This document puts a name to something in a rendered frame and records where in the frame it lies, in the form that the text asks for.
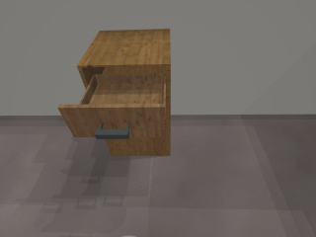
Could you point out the cabinet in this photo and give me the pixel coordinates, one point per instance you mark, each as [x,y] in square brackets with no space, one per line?
[132,52]

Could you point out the drawer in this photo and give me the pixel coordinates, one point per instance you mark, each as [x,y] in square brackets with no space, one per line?
[118,99]

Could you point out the handle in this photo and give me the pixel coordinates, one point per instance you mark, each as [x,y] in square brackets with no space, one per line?
[112,133]

